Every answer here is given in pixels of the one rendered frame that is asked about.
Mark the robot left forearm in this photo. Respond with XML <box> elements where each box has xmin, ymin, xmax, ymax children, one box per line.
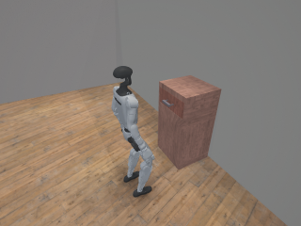
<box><xmin>113</xmin><ymin>111</ymin><xmax>123</xmax><ymax>125</ymax></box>

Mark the robot head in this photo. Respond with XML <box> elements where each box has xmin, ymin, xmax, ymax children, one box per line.
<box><xmin>113</xmin><ymin>66</ymin><xmax>133</xmax><ymax>97</ymax></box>

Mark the robot right hand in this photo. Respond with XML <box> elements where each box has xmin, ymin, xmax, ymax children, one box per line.
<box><xmin>141</xmin><ymin>148</ymin><xmax>155</xmax><ymax>164</ymax></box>

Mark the right robot upper arm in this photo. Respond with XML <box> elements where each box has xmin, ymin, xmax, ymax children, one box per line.
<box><xmin>126</xmin><ymin>96</ymin><xmax>139</xmax><ymax>132</ymax></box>

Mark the robot right thigh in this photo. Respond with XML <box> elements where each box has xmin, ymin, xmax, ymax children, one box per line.
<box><xmin>131</xmin><ymin>138</ymin><xmax>152</xmax><ymax>171</ymax></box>

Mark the cabinet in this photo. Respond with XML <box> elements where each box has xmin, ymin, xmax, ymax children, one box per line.
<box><xmin>157</xmin><ymin>75</ymin><xmax>222</xmax><ymax>170</ymax></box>

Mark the drawer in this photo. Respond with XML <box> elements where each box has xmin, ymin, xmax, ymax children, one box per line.
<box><xmin>160</xmin><ymin>87</ymin><xmax>184</xmax><ymax>119</ymax></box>

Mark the robot right forearm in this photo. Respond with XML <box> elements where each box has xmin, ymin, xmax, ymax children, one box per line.
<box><xmin>130</xmin><ymin>124</ymin><xmax>148</xmax><ymax>152</ymax></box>

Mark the left robot upper arm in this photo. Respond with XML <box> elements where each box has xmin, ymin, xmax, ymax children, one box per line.
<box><xmin>111</xmin><ymin>86</ymin><xmax>119</xmax><ymax>113</ymax></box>

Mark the handle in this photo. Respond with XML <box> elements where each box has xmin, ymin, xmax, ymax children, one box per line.
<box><xmin>162</xmin><ymin>100</ymin><xmax>174</xmax><ymax>107</ymax></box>

